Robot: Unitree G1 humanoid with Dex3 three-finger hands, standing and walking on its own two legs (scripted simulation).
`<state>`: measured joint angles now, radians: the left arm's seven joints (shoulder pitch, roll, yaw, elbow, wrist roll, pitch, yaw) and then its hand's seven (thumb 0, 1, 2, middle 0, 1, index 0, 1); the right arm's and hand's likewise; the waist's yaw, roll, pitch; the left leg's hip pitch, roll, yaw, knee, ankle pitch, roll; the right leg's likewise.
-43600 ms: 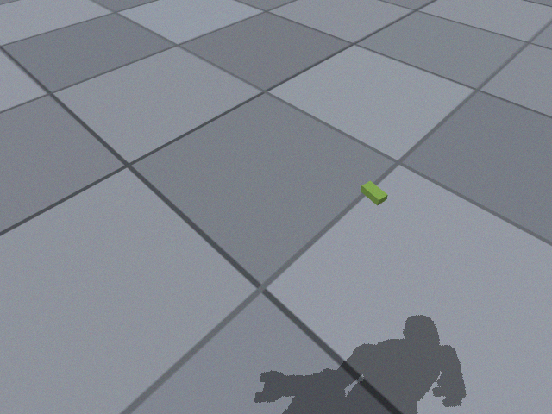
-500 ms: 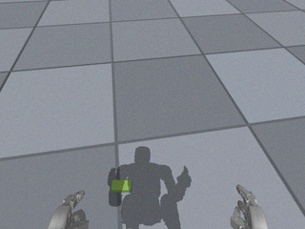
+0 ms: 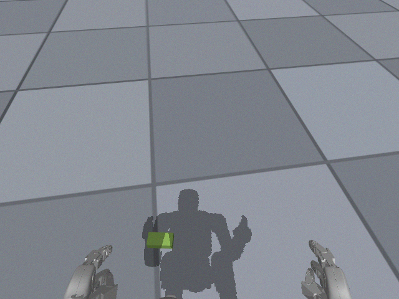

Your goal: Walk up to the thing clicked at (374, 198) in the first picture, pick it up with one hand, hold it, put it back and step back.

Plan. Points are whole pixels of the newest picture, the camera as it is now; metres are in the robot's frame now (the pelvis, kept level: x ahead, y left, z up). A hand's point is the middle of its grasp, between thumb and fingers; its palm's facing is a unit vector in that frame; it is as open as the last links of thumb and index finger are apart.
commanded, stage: stand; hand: left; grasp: from above
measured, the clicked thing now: (160, 240) +0.49 +0.20 -0.70
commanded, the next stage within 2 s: none
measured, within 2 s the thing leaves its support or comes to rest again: neither
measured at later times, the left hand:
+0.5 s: hand out of the picture +0.05 +0.24 -0.11, palm faces +0.06 -0.95 -0.31, open 7.4 cm
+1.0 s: hand out of the picture +0.02 +0.25 -0.10, palm faces +0.05 -0.94 -0.34, open 7.4 cm
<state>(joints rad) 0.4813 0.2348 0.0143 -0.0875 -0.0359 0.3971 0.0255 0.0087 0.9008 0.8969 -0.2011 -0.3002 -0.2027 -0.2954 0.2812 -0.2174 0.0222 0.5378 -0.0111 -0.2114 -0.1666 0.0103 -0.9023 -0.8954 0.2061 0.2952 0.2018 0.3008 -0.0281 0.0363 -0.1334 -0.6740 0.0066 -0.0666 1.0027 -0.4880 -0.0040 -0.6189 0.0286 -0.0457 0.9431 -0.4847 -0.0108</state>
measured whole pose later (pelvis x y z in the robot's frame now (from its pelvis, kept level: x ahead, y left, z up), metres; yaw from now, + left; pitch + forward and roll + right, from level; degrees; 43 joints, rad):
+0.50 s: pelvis -0.01 +0.01 +0.05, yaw +0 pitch -3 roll +0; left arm 0.23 0.27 0.04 0.97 0.03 0.02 0.03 0.01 0.90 0.90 -0.20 -0.30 -0.20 -0.30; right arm 0.18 -0.27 -0.04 1.00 -0.04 -0.01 -0.02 0.01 -0.90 -0.90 0.20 0.30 0.20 0.30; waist 0.03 0.01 0.05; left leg -0.22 -0.03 -0.04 0.53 -0.26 0.02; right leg -0.19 -0.01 -0.01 0.51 -0.28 0.01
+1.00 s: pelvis -0.01 +0.01 +0.07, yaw +0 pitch -4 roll +0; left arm 0.16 0.30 0.03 1.16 0.02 0.00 0.03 0.00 0.90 0.90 -0.20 -0.30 -0.20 -0.30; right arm 0.14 -0.30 -0.03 1.12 -0.02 0.00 -0.02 0.00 -0.91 -0.90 0.21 0.30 0.20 0.30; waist 0.02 0.01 0.07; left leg -0.12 -0.02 -0.04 0.36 -0.17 0.01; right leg -0.09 -0.01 -0.02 0.35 -0.19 0.01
